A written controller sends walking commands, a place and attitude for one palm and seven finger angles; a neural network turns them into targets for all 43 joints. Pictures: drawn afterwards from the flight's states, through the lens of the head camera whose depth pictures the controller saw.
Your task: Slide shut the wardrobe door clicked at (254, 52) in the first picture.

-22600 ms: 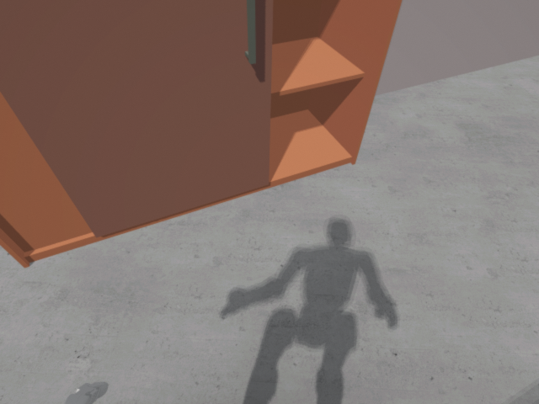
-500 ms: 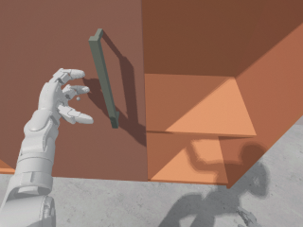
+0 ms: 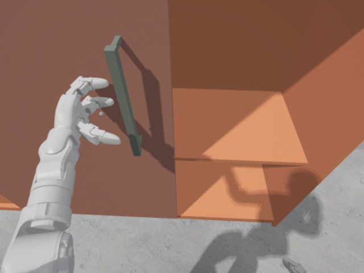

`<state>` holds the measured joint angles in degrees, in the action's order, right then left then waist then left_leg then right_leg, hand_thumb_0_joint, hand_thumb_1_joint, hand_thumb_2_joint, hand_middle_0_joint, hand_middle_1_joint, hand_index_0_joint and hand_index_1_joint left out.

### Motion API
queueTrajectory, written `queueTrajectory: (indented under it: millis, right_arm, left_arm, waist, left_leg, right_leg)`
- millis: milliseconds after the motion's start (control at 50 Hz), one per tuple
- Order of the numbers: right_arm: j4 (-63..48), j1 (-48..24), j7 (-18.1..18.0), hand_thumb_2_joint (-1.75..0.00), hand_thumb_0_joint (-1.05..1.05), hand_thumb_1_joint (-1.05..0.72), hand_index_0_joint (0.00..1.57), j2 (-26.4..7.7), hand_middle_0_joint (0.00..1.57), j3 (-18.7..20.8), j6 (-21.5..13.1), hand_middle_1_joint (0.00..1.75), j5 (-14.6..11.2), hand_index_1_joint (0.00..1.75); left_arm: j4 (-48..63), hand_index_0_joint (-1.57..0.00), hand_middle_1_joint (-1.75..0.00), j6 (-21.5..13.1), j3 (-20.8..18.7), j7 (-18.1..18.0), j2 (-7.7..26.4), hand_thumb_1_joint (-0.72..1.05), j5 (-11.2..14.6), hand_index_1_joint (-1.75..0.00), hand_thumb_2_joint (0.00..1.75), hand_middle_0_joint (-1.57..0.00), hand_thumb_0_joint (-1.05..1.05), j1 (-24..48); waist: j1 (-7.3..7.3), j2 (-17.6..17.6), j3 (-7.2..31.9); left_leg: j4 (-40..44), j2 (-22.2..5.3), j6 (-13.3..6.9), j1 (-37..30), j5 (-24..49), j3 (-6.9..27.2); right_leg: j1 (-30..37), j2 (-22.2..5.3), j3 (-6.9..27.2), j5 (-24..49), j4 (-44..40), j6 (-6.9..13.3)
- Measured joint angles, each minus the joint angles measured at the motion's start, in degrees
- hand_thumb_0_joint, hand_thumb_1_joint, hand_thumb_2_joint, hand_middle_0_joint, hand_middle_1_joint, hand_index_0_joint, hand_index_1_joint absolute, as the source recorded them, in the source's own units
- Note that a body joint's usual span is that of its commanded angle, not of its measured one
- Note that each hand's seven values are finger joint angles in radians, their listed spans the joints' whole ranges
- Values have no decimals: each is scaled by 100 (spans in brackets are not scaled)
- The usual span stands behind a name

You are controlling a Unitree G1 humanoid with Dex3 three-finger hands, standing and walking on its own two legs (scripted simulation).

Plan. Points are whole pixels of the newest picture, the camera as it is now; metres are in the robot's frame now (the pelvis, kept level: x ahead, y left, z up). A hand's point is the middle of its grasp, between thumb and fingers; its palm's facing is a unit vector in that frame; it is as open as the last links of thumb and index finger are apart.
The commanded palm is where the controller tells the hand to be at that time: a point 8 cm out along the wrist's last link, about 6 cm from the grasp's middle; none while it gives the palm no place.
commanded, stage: move the hooked fingers beside the handle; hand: left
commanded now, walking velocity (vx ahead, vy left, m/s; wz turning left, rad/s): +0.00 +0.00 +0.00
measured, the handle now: (129, 107) +0.46 +0.14 +0.12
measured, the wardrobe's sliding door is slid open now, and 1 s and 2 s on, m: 0.52 0.52 0.52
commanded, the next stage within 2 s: feel for the door with the fingertips in 0.60 s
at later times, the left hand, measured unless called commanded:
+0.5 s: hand (99, 119) +0.39 +0.19 +0.14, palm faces +0.01 -1.00 -0.03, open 13.9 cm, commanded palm +0.37 +0.25 +0.13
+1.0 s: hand (111, 115) +0.41 +0.17 +0.14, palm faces -0.02 -1.00 -0.02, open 14.0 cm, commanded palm +0.38 +0.22 +0.13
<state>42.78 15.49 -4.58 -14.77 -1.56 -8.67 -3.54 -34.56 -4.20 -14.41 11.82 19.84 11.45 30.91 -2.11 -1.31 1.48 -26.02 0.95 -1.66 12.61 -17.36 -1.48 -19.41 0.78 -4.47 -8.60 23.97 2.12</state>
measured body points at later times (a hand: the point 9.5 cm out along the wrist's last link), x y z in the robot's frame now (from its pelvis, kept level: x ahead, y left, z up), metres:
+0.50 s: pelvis -0.01 -0.01 +0.00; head +0.01 -0.01 +0.45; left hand +0.39 +0.24 +0.14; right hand +0.13 -0.26 -0.10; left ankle -0.05 +0.10 -0.74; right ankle +0.04 -0.10 -0.74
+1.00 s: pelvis -0.01 +0.00 +0.00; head +0.02 -0.01 +0.45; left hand +0.40 +0.22 +0.14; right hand +0.09 -0.27 -0.11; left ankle -0.05 +0.10 -0.74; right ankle +0.04 -0.10 -0.74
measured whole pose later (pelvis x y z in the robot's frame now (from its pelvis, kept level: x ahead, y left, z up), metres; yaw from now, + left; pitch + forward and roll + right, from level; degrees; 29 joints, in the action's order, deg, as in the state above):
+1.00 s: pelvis -0.01 +0.00 +0.00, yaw +0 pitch +4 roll +0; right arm 42.7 16.1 -4.1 -15.4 -1.0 -9.7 -3.6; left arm -36.7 -5.2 -13.3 11.2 18.8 11.6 32.0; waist -2.8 -1.6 1.5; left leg -27.0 0.9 -1.6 14.0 -17.3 -1.9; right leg -20.8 0.9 -4.1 -8.2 24.6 2.2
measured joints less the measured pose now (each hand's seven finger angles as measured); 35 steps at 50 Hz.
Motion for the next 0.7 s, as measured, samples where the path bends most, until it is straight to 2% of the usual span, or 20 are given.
queueTrajectory:
  millis: [80,200,360,460,580,700]
  right_arm:
    - [-78,-10,17,-89,1,-90,20,-8,20,13,23,30,6,30]
    - [-157,35,16,-89,1,-90,20,-41,20,58,59,30,-14,30]
    - [-133,-20,-9,-89,1,-90,20,-85,20,76,-6,30,-55,30]
    - [-108,-160,-22,-89,1,-90,20,-83,20,36,-42,30,-50,30]
    - [-154,-265,-17,-89,1,-90,20,-11,20,-48,-38,30,-19,30]
    - [-185,-78,-8,-89,1,-90,20,-27,20,-33,-55,30,-28,30]
  left_arm:
    - [-143,-31,-120,109,-116,-15,126,-50,-78,-120,30,-30,-2,40]
    - [-2,-30,-120,102,-332,138,194,-49,47,-120,30,-30,-2,-274]
    - [252,-30,-120,94,-123,191,134,-50,97,-120,30,-30,-2,-397]
    - [176,-30,-120,128,26,143,39,-50,97,-120,30,-30,-2,-250]
    - [-252,-31,-120,96,-165,60,160,-50,6,-121,30,-30,-2,40]
    - [-351,-30,-120,-71,-269,181,313,-49,26,-120,30,-30,-2,30]
  waist:
    - [-52,-15,21]
    - [-27,-62,69]
    - [71,-50,24]
    - [65,-48,18]
    - [-23,8,-2]
    - [-20,-20,3]
  left_leg:
    - [50,-22,14,-15,15,-38]
    - [69,-62,24,-74,-7,-88]
    - [-3,-50,34,-77,-8,9]
    - [-17,-20,29,-43,26,40]
    - [-62,-28,36,33,35,-5]
    - [-98,-46,38,75,17,-35]
  right_leg:
    - [-9,29,36,20,-33,18]
    - [29,77,84,18,-49,30]
    - [91,50,-10,6,-28,41]
    - [67,16,-40,24,-11,36]
    - [-31,26,1,42,47,49]
    - [-73,46,30,51,58,53]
